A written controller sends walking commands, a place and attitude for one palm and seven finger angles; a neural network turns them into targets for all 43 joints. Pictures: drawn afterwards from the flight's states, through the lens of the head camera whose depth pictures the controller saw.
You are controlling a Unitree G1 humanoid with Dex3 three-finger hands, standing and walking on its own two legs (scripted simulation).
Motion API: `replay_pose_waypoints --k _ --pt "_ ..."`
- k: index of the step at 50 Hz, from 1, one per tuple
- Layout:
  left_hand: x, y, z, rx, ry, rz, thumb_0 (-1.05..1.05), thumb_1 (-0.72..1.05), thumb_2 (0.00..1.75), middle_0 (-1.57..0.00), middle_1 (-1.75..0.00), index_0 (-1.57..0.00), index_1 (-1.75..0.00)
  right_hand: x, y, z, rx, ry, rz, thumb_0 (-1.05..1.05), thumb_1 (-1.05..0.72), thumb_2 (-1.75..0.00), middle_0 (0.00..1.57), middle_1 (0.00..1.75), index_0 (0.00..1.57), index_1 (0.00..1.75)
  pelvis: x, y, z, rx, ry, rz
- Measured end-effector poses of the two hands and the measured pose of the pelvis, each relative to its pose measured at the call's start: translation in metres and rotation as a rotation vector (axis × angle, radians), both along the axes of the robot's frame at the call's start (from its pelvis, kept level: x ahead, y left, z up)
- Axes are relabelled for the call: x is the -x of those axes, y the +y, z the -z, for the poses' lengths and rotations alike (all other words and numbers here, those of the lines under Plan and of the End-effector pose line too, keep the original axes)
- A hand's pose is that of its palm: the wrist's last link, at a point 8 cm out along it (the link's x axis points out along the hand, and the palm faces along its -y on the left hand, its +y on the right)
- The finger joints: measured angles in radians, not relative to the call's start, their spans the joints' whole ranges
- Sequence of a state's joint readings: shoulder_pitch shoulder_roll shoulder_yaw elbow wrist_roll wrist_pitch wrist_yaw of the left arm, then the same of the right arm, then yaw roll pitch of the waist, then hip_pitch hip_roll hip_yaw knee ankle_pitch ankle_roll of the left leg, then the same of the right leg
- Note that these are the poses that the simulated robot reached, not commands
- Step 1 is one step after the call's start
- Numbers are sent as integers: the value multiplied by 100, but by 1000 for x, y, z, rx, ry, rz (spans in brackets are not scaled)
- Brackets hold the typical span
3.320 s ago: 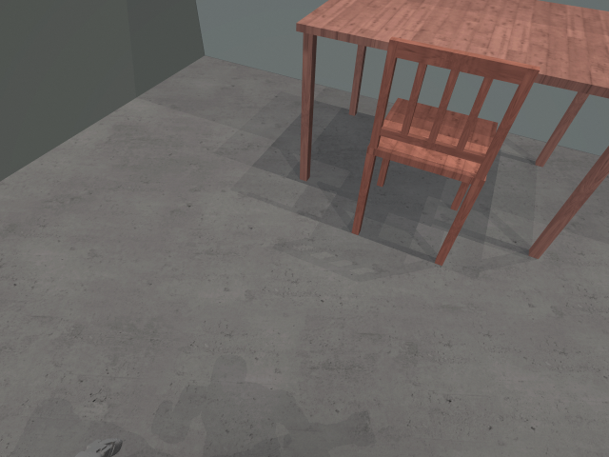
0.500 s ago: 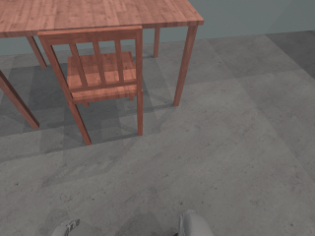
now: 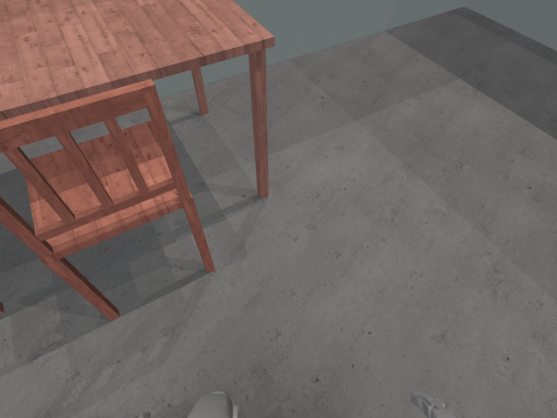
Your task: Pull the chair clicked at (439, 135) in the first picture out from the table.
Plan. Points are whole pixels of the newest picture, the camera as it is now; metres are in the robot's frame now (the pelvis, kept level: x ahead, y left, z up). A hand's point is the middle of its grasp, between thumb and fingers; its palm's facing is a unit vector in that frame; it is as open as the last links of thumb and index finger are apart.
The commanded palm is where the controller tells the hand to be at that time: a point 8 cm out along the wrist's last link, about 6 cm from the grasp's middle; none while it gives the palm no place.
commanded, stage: walk to a spot facing it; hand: left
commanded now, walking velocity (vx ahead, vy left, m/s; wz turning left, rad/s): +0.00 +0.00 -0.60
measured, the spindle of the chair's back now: (87, 172) +0.58 +0.48 -0.09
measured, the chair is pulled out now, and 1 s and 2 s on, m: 0.00 0.00 0.00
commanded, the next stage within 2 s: turn to face it in 1.92 s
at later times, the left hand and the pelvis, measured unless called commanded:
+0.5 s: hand (142, 412) +0.14 +0.24 -0.17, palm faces -0.27 -0.95 -0.18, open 7.4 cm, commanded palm none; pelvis +0.02 +0.06 +0.01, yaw -19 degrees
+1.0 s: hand (212, 363) +0.22 +0.13 -0.15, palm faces -0.55 -0.80 -0.25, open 7.4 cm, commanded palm none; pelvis +0.02 +0.03 +0.00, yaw -37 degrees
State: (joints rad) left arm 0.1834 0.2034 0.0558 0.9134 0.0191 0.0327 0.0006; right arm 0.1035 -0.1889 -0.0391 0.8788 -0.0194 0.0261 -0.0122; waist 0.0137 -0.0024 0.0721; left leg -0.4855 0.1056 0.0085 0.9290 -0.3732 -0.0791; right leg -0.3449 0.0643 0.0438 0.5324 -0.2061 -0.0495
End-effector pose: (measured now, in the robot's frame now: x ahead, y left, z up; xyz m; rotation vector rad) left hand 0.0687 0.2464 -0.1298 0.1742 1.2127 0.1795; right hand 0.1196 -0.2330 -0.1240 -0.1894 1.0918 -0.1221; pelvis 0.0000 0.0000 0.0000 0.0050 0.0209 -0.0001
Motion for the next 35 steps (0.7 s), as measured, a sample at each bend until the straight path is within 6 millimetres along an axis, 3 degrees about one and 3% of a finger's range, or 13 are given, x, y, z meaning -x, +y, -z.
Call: replay_pose_waypoints --k 3,6,12,18,25,31,35 --pt "-3 20 7 7 5 0 1 90 90 -20 -30 -21 -30 -11 13 -6 25 -30 6 1 -90 -90 20 30 20 30 -4 17 3 12 8 30" --pt "-8 41 19 20 15 1 1 90 90 -20 -30 -21 -30 -10 25 -11 61 -46 27 1 -90 -90 20 30 20 30 -8 34 8 18 7 62" --pt "-21 65 17 38 63 76 1 91 90 -20 -30 -20 -30 25 40 -29 97 2 107 1 -90 -90 20 30 21 30 -16 55 -5 46 -7 153" --pt "-38 70 14 40 108 156 1 91 90 -20 -30 -20 -30 70 48 -29 91 67 229 1 -90 -90 20 30 21 30 -21 65 -10 59 -7 231" --pt "-80 40 12 39 104 298 1 91 90 -20 -30 -20 -30 142 54 -14 42 182 401 1 -90 -90 20 30 21 30 -21 61 -7 49 -11 331" --pt "-136 -16 4 17 2 465 1 91 90 -20 -30 -20 -30 205 48 11 -23 262 551 1 -90 -90 20 30 21 30 -17 43 3 23 -15 426" --pt "-165 -52 -3 -10 -113 544 1 91 90 -20 -30 -20 -30 232 37 32 -60 302 610 1 -90 -90 20 30 20 30 -13 27 15 15 -22 464"
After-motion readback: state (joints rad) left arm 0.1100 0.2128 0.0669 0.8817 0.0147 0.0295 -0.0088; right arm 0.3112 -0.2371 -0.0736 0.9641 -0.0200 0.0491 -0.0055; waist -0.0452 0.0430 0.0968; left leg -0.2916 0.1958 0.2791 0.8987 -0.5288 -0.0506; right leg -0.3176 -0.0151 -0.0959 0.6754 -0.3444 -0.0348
